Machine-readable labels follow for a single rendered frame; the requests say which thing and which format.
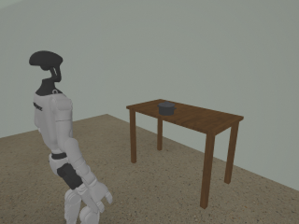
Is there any robot left upper arm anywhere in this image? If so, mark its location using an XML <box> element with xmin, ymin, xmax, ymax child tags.
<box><xmin>34</xmin><ymin>90</ymin><xmax>40</xmax><ymax>128</ymax></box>

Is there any robot right thigh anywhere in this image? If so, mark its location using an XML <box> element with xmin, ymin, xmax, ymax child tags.
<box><xmin>62</xmin><ymin>164</ymin><xmax>99</xmax><ymax>224</ymax></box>

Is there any pot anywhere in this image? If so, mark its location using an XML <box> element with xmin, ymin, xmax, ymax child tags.
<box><xmin>157</xmin><ymin>105</ymin><xmax>177</xmax><ymax>116</ymax></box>

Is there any robot right forearm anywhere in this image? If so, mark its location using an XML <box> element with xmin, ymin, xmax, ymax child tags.
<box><xmin>64</xmin><ymin>138</ymin><xmax>98</xmax><ymax>189</ymax></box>

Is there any table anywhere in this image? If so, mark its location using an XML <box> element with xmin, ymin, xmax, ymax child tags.
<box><xmin>126</xmin><ymin>99</ymin><xmax>244</xmax><ymax>209</ymax></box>

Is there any robot head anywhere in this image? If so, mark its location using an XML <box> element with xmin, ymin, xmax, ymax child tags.
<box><xmin>29</xmin><ymin>50</ymin><xmax>63</xmax><ymax>96</ymax></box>

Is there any lid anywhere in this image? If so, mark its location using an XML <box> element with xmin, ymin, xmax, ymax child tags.
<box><xmin>158</xmin><ymin>103</ymin><xmax>175</xmax><ymax>107</ymax></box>

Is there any robot right upper arm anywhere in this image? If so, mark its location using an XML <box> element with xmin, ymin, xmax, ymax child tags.
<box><xmin>50</xmin><ymin>95</ymin><xmax>78</xmax><ymax>153</ymax></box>

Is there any robot right hand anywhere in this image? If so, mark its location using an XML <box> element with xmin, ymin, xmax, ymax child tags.
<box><xmin>89</xmin><ymin>181</ymin><xmax>113</xmax><ymax>213</ymax></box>

